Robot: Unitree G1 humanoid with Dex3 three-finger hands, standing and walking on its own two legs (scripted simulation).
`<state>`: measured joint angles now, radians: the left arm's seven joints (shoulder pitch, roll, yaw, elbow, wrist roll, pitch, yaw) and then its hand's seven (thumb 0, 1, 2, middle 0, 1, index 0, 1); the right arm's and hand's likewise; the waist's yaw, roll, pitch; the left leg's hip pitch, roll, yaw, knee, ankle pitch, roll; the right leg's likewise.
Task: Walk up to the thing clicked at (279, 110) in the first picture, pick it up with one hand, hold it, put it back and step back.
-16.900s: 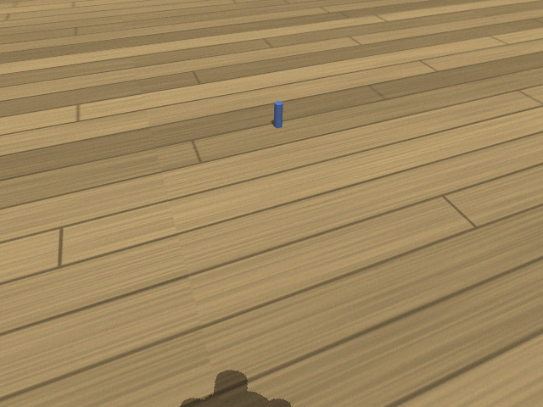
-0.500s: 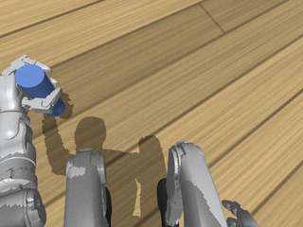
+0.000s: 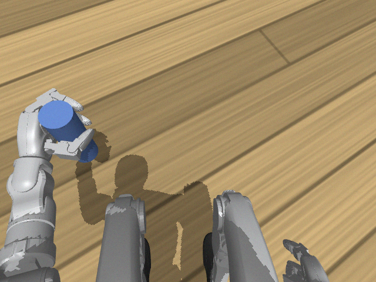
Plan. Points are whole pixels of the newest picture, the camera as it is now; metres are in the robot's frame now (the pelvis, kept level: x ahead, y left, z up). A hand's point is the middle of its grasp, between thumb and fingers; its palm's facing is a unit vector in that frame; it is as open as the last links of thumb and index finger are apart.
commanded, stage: lift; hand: left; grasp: from the side
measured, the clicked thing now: (73, 136) +0.42 +0.23 -0.03
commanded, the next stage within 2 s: hold in 1.52 s
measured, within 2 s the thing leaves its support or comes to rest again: neither
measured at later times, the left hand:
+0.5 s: hand (13, 91) +0.38 +0.21 +0.18, palm faces +0.11 -0.99 -0.04, open 7.8 cm
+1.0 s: hand out of the picture +0.38 +0.20 +0.27, palm faces +0.08 -1.00 -0.03, open 7.8 cm
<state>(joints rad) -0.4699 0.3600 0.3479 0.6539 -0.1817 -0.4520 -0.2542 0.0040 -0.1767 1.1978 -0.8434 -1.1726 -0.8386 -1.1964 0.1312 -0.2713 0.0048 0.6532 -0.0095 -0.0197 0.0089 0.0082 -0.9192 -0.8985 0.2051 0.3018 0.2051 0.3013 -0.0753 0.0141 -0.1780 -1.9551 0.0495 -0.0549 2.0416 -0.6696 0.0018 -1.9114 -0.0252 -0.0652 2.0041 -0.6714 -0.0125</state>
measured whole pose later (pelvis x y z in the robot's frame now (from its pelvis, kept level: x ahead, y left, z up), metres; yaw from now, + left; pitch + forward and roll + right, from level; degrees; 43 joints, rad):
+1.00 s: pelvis +0.05 +0.00 +0.24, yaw +3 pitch +15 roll -2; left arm -0.12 0.25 0.15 0.39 -0.19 -0.33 -0.14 0.00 -0.17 1.20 -0.84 -1.18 -0.84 -1.20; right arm 0.22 -0.23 0.01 0.65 0.02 -0.07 -0.04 0.01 -0.91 -0.90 0.20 0.30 0.20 0.30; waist -0.02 0.01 -0.10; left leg -0.93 0.04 -0.01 1.16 -0.50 0.00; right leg -0.89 -0.02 -0.06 1.12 -0.50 0.00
